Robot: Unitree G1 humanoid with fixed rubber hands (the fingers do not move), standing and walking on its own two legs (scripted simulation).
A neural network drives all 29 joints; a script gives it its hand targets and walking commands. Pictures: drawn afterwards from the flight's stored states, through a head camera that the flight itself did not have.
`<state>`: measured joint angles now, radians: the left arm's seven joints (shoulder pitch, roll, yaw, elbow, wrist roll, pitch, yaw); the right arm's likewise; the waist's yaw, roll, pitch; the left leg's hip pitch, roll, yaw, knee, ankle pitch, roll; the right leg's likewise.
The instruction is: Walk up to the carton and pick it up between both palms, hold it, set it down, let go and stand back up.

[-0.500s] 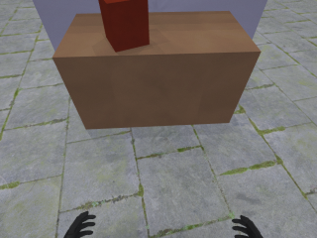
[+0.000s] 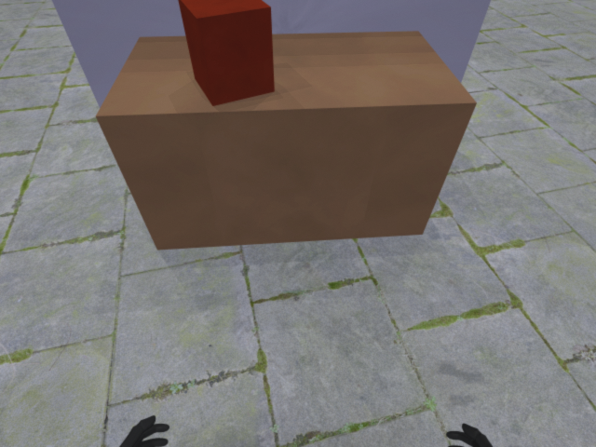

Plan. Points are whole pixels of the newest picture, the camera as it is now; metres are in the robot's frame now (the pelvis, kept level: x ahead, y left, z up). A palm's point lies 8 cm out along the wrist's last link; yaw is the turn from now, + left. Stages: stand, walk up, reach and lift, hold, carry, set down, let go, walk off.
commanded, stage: stand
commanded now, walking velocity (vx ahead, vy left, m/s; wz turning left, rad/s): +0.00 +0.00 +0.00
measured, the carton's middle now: (228, 46) +1.19 +0.26 +0.01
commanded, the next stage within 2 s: walk up in 1.38 s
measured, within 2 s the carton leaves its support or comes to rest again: neither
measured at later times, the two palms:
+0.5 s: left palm out of the picture +0.11 +0.24 -0.10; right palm out of the picture +0.09 -0.25 -0.10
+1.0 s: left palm out of the picture +0.12 +0.24 -0.10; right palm out of the picture +0.08 -0.25 -0.10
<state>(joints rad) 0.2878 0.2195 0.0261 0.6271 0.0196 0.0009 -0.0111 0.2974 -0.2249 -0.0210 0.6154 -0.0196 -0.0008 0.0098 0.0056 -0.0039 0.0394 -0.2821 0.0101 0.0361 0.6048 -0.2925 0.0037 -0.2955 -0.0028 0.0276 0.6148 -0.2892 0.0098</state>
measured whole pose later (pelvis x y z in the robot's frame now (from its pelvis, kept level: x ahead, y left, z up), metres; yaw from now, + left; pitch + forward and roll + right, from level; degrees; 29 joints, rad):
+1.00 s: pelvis +0.01 +0.00 +0.00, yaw -3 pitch -1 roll +0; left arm 0.30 0.23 0.02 0.66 0.01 0.00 0.00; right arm 0.31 -0.24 -0.01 0.68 -0.01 0.01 0.00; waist 0.00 -0.01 0.03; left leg -0.25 0.03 0.08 0.57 -0.30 0.00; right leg -0.28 0.01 0.07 0.59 -0.28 0.01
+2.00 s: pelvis +0.09 +0.10 -0.02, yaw -5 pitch -4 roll +1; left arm 0.40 0.30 0.08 0.76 0.05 0.04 0.00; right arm 0.48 -0.30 -0.06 0.66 -0.05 -0.03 0.03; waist -0.01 -0.06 0.01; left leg -0.30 0.03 0.09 0.76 -0.45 0.03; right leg -0.40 -0.05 0.09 1.12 -0.57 -0.03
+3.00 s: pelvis +0.50 +0.18 +0.01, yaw +3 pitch -3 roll -2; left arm 0.41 0.28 0.03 0.66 0.04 -0.01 -0.02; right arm 0.41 -0.25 -0.02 0.66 -0.03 -0.03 0.01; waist -0.02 -0.02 0.08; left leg -0.25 0.01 0.03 0.55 -0.24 0.03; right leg -0.45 -0.06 -0.03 1.17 -0.40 -0.01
